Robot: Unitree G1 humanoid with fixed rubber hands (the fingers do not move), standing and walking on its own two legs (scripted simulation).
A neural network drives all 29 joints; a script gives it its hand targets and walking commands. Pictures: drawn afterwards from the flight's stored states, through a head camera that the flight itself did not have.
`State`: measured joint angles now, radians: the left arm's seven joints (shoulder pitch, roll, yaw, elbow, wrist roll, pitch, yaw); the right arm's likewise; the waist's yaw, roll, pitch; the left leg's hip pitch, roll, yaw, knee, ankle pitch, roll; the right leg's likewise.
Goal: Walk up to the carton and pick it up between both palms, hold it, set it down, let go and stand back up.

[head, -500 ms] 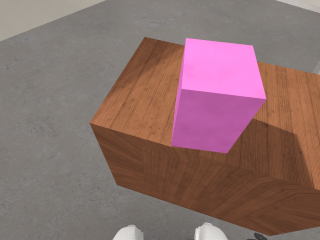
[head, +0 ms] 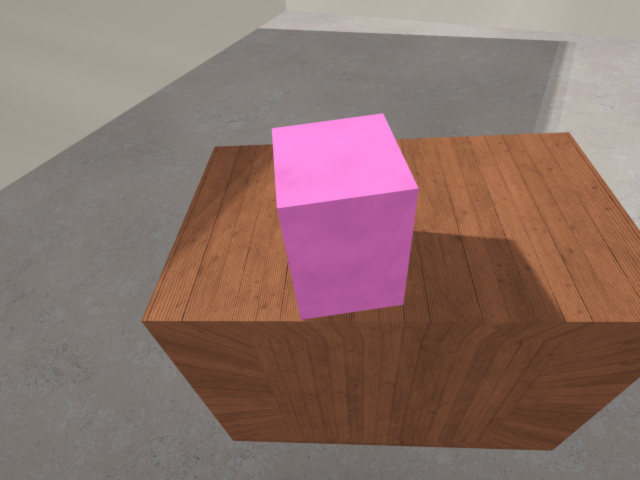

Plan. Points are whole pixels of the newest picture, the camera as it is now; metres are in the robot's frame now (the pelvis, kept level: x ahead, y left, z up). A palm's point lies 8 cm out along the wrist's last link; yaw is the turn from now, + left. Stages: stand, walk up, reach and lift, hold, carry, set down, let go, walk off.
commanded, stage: walk up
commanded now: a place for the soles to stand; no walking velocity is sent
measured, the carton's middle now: (340, 220) +0.51 +0.00 +0.04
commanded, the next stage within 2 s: reach and lift in 1.94 s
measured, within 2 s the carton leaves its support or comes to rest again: neither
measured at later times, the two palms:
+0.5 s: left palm out of the picture +0.10 +0.22 -0.10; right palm out of the picture +0.05 -0.23 -0.12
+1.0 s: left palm out of the picture +0.10 +0.20 -0.11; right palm out of the picture +0.01 -0.27 -0.13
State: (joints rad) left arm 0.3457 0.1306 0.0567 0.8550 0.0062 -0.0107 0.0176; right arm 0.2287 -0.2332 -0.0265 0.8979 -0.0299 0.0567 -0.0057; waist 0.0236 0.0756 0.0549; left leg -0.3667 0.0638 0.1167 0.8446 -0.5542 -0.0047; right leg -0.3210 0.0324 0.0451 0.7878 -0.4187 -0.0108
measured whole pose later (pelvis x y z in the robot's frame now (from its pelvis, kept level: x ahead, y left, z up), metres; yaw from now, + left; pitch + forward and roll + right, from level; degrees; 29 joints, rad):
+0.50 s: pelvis +0.02 +0.00 +0.02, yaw -7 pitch -1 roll +2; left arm 0.26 0.16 0.00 0.95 0.01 -0.03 0.02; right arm 0.22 -0.19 0.01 0.99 -0.02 0.02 -0.01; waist -0.01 0.00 0.03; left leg -0.20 0.05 0.24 0.54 -0.31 0.01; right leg -0.26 0.04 0.18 0.65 -0.35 0.00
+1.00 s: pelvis +0.03 -0.03 +0.02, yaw -8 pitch -3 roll +2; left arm 0.25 0.20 -0.01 0.98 0.01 0.01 0.02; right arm 0.26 -0.21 0.00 1.02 -0.03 0.03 -0.01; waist -0.02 -0.01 0.06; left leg -0.18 0.10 0.23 0.58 -0.33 -0.03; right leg -0.24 0.08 0.16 0.67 -0.37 -0.04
